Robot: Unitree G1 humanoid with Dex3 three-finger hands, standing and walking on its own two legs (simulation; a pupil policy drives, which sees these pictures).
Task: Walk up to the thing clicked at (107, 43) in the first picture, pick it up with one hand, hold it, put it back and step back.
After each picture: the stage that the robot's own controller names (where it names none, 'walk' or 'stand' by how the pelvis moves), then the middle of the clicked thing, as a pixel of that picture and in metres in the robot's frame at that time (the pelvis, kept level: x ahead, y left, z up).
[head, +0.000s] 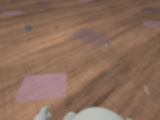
stand; (107, 44) +1.73 -0.46 -0.72
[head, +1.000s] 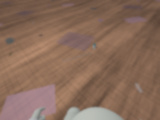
walk; (94, 46) +1.65 -0.03 -0.70
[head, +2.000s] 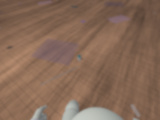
walk; (79, 57) +1.13 +0.24 -0.71
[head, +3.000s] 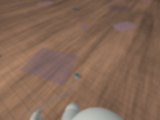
walk; (77, 76) +0.70 +0.20 -0.71
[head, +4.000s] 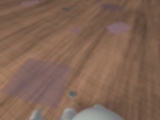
walk; (71, 94) +0.38 +0.18 -0.70
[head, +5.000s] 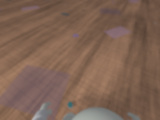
stand; (70, 105) +0.27 +0.20 -0.72
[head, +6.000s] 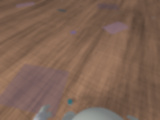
stand; (70, 102) +0.28 +0.21 -0.72
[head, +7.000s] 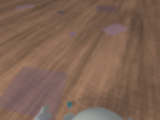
stand; (69, 105) +0.26 +0.21 -0.72
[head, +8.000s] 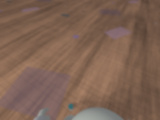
stand; (71, 107) +0.26 +0.19 -0.73
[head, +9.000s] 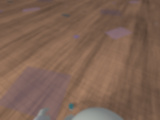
stand; (71, 106) +0.26 +0.19 -0.73
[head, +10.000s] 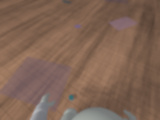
go down; (71, 98) +0.28 +0.18 -0.71
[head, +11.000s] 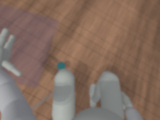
go down; (61, 66) +0.37 +0.20 -0.29
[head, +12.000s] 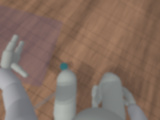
close in; (64, 67) +0.37 +0.20 -0.30
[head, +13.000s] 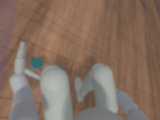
close; (36, 64) +0.36 +0.23 -0.22
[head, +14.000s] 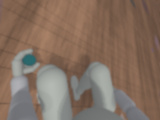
close; (29, 63) +0.37 +0.25 -0.22
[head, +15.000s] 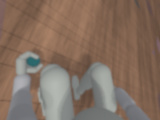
lift; (32, 63) +0.35 +0.24 -0.23
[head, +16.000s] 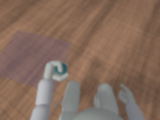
lift; (62, 72) +0.31 +0.19 -0.01
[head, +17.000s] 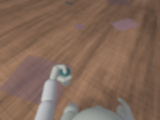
hold; (65, 76) +0.31 +0.17 +0.00
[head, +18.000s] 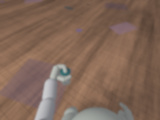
hold; (65, 76) +0.31 +0.17 +0.00
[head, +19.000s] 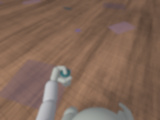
crouch; (66, 77) +0.31 +0.16 +0.00
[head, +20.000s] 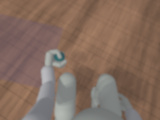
lower; (60, 60) +0.41 +0.19 -0.09
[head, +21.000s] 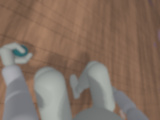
lower; (21, 55) +0.41 +0.27 -0.22
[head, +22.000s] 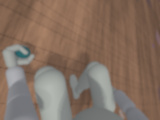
lower; (23, 56) +0.40 +0.27 -0.22
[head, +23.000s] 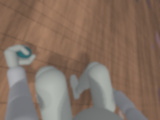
lower; (24, 56) +0.40 +0.26 -0.22
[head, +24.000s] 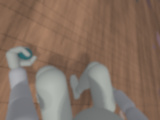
lower; (25, 57) +0.39 +0.26 -0.22
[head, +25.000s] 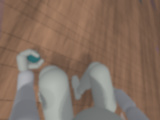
loosen; (33, 60) +0.38 +0.23 -0.23
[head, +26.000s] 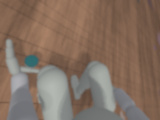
withdraw; (31, 62) +0.37 +0.23 -0.22
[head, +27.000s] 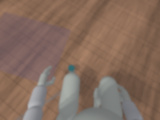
walk; (71, 69) +0.39 +0.17 -0.37
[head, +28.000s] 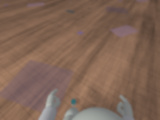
stand; (73, 102) +0.30 +0.14 -0.66
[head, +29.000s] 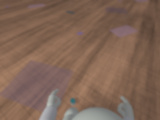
stand; (73, 101) +0.32 +0.16 -0.67
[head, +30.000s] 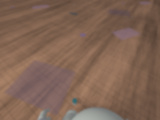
stand; (74, 101) +0.32 +0.15 -0.71
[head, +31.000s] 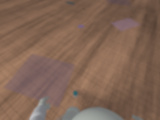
walk; (75, 93) +0.35 +0.13 -0.70
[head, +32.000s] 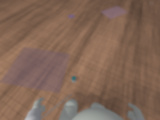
walk; (73, 79) +0.50 +0.16 -0.70
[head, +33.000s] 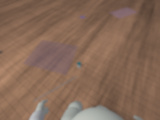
walk; (79, 65) +0.82 +0.20 -0.70
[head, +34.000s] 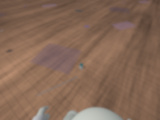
stand; (81, 66) +0.96 +0.14 -0.71
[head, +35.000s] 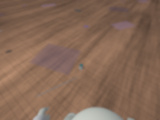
stand; (81, 66) +0.95 +0.14 -0.73
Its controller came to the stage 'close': yes
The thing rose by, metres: 0.72
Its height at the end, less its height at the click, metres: +0.00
